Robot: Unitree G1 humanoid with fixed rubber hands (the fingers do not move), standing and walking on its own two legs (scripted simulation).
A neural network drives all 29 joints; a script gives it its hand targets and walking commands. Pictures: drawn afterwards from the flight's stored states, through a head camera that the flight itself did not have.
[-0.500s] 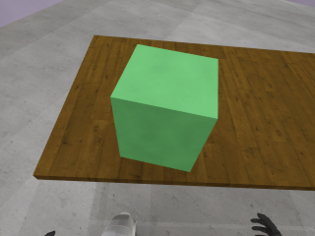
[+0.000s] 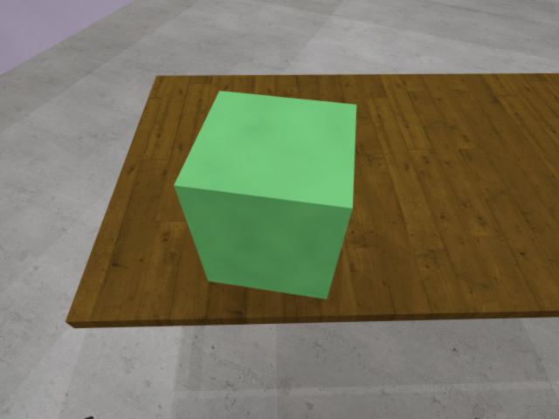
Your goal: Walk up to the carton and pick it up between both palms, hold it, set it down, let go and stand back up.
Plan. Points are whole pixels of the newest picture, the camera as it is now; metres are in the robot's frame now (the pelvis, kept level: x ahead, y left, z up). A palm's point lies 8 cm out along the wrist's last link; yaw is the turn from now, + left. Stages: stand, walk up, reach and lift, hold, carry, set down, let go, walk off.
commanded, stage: walk up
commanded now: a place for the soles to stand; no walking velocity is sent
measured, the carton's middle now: (275, 200) +0.43 +0.02 +0.05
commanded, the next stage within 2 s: none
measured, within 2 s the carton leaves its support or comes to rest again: neither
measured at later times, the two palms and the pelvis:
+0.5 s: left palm out of the picture +0.06 +0.30 -0.11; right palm out of the picture +0.06 -0.29 -0.10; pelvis +0.00 +0.01 +0.01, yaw +1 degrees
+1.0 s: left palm out of the picture +0.04 +0.32 -0.10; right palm out of the picture +0.06 -0.26 -0.11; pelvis -0.03 +0.02 +0.01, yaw +1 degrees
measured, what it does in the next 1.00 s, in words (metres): stands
